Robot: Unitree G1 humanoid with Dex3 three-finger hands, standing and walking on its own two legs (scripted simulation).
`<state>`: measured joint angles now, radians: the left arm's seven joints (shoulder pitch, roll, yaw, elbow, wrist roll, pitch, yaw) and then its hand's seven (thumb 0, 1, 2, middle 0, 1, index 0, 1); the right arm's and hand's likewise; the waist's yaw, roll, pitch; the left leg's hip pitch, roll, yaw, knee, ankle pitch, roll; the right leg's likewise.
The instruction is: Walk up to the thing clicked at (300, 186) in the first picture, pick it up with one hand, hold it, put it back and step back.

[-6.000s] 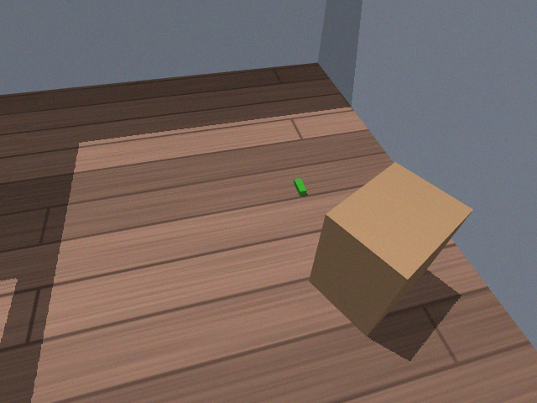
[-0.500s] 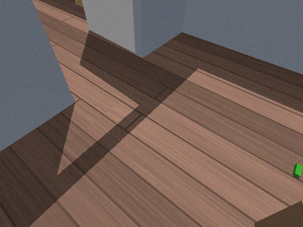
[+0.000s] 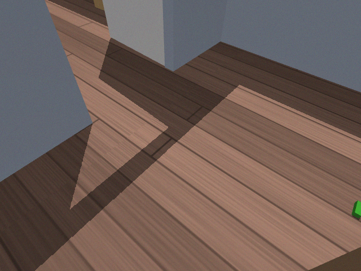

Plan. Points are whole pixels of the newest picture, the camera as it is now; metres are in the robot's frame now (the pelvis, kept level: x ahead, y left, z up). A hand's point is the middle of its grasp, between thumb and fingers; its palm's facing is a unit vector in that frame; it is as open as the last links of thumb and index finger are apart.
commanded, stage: walk up
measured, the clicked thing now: (358, 209) +0.60 -1.06 -0.76
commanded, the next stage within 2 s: none
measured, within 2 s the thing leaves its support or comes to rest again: neither
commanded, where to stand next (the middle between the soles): +1.38 +0.15 m, yaw +7 degrees
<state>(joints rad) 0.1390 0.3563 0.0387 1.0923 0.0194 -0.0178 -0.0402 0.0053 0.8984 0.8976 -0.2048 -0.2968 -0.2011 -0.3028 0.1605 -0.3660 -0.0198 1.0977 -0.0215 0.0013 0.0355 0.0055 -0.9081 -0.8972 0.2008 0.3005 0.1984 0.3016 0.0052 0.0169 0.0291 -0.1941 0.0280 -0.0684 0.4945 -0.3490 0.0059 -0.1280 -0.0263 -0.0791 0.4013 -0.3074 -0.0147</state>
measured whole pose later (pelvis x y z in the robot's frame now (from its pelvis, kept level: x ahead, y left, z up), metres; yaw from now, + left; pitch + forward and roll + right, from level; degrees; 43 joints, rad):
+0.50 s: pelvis +0.17 +0.11 -0.01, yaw +4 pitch -3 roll +1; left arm 0.20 0.45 0.05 0.99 0.00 -0.03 -0.09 0.01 0.90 0.90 -0.20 -0.30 -0.20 -0.30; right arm 0.32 -0.38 -0.07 0.98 -0.01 -0.07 0.06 0.01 -0.91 -0.90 0.20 0.30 0.20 0.30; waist -0.02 -0.08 0.03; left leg -0.13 -0.01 0.10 0.46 -0.27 0.03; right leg -0.51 -0.09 0.01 1.02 -0.25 -0.02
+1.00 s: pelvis +0.46 +0.08 -0.01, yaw +5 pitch -2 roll +1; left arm 0.22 0.36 0.04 0.88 -0.01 -0.08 -0.05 0.00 0.90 0.90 -0.21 -0.30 -0.20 -0.30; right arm 0.25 -0.44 -0.06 0.89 0.01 -0.06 0.04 0.01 -0.91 -0.90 0.20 0.30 0.20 0.30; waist 0.03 0.03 0.08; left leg -0.46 0.04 -0.05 1.13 -0.31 0.04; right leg -0.19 -0.04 -0.09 0.48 -0.25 -0.03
